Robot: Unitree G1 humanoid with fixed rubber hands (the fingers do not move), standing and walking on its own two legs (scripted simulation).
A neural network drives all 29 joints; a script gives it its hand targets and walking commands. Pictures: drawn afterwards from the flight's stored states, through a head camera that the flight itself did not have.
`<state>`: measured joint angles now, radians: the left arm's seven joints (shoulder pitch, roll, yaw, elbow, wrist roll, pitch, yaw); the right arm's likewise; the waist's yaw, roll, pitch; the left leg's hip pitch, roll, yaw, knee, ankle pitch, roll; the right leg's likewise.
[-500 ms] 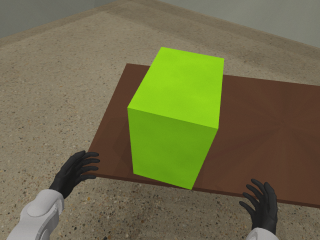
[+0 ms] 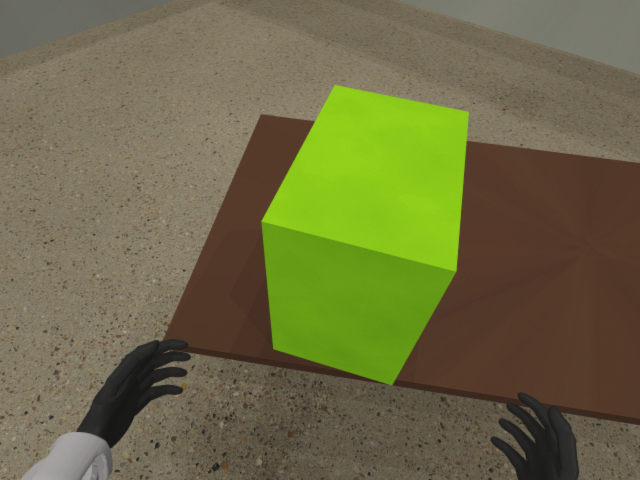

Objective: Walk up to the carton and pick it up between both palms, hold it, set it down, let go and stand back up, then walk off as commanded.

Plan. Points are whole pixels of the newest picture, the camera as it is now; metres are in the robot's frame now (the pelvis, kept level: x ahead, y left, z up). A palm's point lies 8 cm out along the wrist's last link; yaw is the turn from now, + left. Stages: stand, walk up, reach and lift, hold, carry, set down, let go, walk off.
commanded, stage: set down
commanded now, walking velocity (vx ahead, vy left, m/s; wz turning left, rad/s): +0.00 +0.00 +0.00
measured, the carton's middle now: (364, 238) +0.43 -0.02 +0.05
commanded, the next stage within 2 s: let go in 1.92 s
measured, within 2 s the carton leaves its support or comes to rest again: neither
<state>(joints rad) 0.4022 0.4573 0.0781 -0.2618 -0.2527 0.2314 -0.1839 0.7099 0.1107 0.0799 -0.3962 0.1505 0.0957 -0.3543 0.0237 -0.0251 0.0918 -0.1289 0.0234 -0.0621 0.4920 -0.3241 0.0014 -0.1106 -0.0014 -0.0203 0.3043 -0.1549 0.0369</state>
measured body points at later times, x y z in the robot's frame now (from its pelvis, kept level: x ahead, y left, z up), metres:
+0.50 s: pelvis +0.01 +0.00 +0.00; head +0.04 +0.03 +0.45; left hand +0.19 +0.25 +0.01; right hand +0.15 -0.18 +0.02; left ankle -0.03 +0.11 -0.74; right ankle +0.01 -0.15 -0.74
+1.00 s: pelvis +0.01 -0.01 +0.00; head +0.03 +0.01 +0.45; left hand +0.17 +0.24 -0.02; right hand +0.16 -0.19 -0.01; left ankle -0.03 +0.11 -0.74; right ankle +0.01 -0.15 -0.74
